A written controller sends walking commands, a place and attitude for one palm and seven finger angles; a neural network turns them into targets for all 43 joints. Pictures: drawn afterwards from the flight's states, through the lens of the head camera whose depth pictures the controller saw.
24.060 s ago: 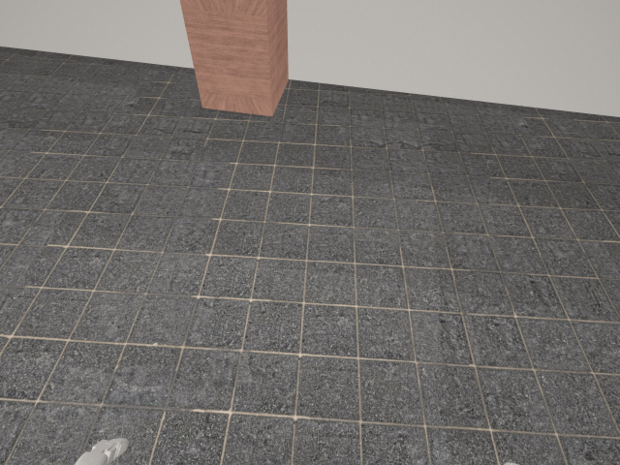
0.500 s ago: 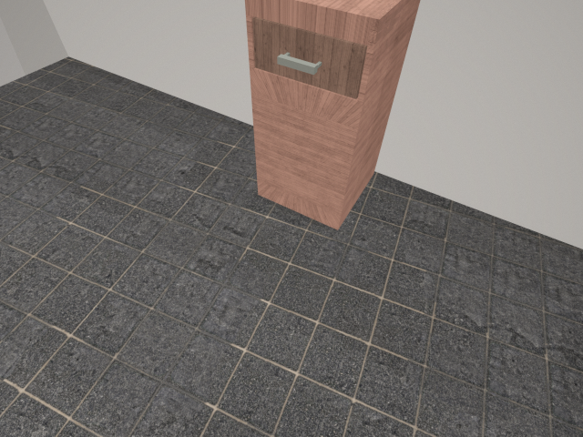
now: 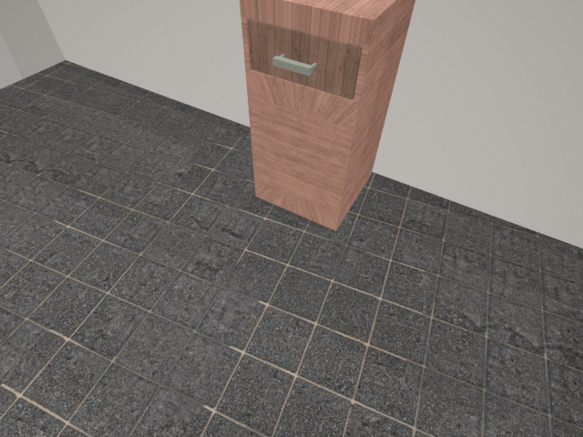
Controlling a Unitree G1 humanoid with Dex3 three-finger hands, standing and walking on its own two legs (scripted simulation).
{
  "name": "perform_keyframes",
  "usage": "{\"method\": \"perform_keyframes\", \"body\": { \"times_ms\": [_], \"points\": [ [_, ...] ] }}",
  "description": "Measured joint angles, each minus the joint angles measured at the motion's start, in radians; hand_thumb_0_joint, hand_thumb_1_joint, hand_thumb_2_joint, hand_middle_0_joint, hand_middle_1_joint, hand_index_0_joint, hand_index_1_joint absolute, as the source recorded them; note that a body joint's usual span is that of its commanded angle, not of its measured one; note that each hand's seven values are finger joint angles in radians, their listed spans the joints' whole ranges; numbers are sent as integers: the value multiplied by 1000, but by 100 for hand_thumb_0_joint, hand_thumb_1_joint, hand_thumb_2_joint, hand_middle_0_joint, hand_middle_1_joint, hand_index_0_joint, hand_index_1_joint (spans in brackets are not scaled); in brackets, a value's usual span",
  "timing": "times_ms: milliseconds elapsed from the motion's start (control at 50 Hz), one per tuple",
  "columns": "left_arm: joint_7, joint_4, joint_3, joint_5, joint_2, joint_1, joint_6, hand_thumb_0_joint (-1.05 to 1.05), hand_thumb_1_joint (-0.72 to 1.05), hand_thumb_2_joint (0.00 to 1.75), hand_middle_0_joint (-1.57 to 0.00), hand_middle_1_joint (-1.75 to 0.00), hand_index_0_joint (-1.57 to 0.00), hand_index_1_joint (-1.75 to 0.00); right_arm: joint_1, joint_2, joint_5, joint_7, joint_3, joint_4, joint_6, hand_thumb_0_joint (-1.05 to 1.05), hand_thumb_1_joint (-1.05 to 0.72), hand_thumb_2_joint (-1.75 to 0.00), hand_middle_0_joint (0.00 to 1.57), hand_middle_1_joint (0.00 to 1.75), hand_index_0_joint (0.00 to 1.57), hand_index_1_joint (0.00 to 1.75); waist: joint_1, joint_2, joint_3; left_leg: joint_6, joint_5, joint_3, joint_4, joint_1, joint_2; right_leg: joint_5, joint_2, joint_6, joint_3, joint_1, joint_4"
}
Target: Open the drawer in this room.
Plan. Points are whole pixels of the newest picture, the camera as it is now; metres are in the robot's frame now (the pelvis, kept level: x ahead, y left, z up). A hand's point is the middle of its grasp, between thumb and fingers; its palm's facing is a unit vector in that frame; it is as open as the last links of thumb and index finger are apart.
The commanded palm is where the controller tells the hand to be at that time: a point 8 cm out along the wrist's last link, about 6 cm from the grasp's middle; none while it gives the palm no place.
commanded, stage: look at it before walking up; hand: left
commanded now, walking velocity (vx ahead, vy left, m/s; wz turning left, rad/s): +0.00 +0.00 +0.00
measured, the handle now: (295, 63) +1.16 +0.06 -0.04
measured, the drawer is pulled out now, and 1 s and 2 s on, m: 0.00 0.00 0.00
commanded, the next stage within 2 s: walk to a spot facing it in 0.38 s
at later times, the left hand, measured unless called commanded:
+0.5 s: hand out of the picture -0.02 +0.17 -0.18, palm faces +0.03 -0.98 -0.19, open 7.3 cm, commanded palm none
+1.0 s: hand out of the picture +0.01 +0.24 -0.18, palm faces +0.24 -0.96 -0.17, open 7.4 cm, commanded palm none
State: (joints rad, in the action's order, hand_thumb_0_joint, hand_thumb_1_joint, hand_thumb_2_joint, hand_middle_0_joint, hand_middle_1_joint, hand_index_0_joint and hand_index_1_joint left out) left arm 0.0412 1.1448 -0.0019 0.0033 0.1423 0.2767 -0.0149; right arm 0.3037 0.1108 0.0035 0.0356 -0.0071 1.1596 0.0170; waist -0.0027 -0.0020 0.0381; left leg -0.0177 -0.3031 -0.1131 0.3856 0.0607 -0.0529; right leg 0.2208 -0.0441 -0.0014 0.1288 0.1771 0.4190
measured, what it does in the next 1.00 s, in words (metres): lifts its right foot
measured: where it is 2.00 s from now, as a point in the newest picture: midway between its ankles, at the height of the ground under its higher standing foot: (254, 414)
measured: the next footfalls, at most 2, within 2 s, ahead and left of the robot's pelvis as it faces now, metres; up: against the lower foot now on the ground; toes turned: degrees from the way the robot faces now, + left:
right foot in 1.34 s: +0.26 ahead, -0.06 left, +0.00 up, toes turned +20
left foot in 1.84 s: +0.30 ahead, +0.27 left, +0.00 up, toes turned +53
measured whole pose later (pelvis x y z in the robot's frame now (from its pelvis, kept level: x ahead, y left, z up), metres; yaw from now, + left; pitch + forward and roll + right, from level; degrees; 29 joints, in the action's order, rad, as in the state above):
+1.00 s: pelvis -0.02 +0.03 +0.00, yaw +14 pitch +2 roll -2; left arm -0.01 0.99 -0.08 0.03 0.22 0.17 0.04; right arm 0.31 0.17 0.02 0.00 -0.06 1.00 0.01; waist 0.03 0.02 0.04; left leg 0.05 -0.30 -0.03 0.51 0.26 0.00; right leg 0.36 -0.08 0.04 0.07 0.51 1.07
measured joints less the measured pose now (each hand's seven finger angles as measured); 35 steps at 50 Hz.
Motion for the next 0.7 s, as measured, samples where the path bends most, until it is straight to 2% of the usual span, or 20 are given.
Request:
{"method": "perform_keyframes", "body": {
  "times_ms": [280,520,700],
  "points": [
    [-7,4,2,2,-7,10,-1,1,91,90,-20,-30,-20,-30,-9,16,0,-1,-3,-10,1,0,-91,-90,20,30,20,29,-5,3,4,3,15,-2,-6,0,2,-21,0,-1,-2,-4,-15],
    [-12,-7,-3,3,17,-5,-4,0,91,90,-20,-30,-20,-30,-17,35,1,-7,-8,-18,0,0,-91,-90,20,30,20,30,-2,3,13,5,28,-3,-9,12,3,-37,-1,-3,-4,6,-23],
    [-9,-69,-29,7,30,-49,25,0,91,90,-20,-30,-20,-30,-20,37,5,-22,-23,-56,-44,0,-91,-90,20,30,20,29,7,1,23,9,-17,58,132,132,17,17,-35,-1,50,84,89]
  ]
}}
